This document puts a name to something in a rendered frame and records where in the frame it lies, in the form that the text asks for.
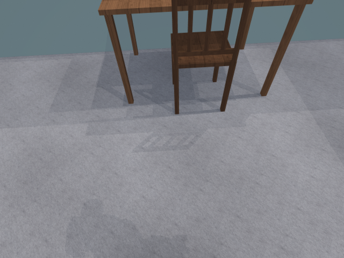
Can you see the table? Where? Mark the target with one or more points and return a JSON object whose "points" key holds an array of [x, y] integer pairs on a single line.
{"points": [[108, 8]]}

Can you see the chair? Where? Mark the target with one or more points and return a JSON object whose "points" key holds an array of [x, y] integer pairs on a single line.
{"points": [[205, 49]]}

